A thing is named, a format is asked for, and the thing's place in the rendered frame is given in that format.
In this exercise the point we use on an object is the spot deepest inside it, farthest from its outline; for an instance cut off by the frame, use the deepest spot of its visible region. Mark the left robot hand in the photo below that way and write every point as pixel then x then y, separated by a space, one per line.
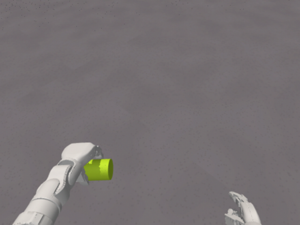
pixel 82 152

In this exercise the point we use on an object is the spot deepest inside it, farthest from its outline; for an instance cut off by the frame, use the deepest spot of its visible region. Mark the left robot arm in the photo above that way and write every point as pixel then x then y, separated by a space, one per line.
pixel 51 195

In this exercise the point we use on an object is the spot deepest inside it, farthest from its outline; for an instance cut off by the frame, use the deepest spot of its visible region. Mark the can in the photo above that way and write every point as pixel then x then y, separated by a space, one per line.
pixel 99 169

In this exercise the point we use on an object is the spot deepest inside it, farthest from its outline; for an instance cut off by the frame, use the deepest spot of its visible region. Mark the right robot hand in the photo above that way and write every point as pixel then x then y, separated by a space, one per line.
pixel 247 211

